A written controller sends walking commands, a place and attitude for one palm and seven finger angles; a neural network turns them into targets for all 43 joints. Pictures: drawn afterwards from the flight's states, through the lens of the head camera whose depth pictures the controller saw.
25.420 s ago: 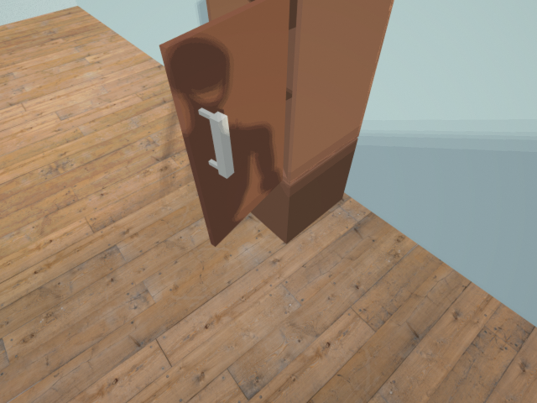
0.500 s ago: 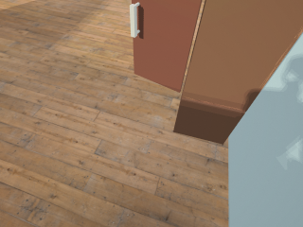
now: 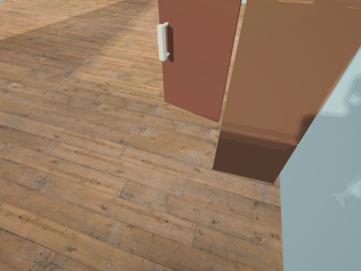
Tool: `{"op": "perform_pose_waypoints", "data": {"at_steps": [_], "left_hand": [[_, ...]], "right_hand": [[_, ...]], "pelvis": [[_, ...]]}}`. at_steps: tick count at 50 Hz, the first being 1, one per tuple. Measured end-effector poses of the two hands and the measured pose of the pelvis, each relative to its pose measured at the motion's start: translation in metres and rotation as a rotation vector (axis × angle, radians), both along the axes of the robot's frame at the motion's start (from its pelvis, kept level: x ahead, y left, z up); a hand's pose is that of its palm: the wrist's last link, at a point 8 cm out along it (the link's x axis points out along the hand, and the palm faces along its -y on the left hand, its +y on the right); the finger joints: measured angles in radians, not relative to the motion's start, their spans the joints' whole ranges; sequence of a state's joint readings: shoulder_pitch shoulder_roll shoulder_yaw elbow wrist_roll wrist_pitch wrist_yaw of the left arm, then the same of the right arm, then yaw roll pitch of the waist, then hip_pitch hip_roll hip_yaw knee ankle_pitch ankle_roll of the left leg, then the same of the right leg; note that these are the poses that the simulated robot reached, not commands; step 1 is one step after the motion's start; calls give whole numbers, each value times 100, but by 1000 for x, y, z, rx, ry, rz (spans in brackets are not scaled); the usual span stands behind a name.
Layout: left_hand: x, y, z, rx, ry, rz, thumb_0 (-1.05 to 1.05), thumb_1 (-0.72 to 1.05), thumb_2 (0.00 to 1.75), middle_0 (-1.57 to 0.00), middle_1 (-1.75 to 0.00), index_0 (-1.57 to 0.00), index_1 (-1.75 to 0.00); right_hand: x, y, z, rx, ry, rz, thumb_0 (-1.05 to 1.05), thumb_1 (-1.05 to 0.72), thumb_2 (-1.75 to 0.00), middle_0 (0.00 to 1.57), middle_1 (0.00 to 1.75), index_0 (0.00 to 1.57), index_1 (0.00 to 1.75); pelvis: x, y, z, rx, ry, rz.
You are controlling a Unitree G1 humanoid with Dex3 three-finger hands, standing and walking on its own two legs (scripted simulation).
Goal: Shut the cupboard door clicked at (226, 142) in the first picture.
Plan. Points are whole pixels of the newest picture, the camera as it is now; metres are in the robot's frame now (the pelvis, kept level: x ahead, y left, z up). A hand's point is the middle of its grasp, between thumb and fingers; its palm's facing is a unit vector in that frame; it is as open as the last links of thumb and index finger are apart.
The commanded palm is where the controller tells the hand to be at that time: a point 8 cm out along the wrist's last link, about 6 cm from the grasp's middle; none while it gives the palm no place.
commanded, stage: let the arm hang, fingers relaxed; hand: left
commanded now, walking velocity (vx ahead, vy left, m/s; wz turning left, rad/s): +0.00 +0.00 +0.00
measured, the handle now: (164, 41) +1.02 +0.13 +0.03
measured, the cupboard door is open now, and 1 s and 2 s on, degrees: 75 75 75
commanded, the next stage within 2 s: look to check the result in 0.28 s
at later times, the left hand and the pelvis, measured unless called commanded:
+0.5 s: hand out of the picture +0.03 +0.19 -0.17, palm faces +0.02 -0.97 -0.24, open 7.4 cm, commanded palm none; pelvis +0.02 +0.00 +0.00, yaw +0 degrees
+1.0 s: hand out of the picture +0.08 +0.21 -0.16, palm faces +0.01 -0.96 -0.27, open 7.4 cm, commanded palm none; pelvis +0.03 -0.01 +0.01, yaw +1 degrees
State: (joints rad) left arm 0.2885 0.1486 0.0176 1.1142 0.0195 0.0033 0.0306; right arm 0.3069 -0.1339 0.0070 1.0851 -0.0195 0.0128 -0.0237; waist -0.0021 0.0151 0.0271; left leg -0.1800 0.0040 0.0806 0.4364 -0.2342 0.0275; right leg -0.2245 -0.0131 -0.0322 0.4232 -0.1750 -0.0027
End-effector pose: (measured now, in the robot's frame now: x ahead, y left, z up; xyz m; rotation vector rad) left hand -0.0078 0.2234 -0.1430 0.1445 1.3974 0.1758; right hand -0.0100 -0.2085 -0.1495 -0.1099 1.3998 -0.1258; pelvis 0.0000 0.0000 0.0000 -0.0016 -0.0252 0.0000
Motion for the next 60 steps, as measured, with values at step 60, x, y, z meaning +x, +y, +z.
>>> {"op": "perform_pose_waypoints", "data": {"at_steps": [60], "left_hand": [[83, 32, 11, 83, -118, -1, 1, 91, 90, -20, -30, -20, -30]], "right_hand": [[94, -56, 15, -111, -75, 102, 0, -91, -90, 20, 29, 20, 30]], "pelvis": [[30, -10, 1, -1, 11, 62]]}}
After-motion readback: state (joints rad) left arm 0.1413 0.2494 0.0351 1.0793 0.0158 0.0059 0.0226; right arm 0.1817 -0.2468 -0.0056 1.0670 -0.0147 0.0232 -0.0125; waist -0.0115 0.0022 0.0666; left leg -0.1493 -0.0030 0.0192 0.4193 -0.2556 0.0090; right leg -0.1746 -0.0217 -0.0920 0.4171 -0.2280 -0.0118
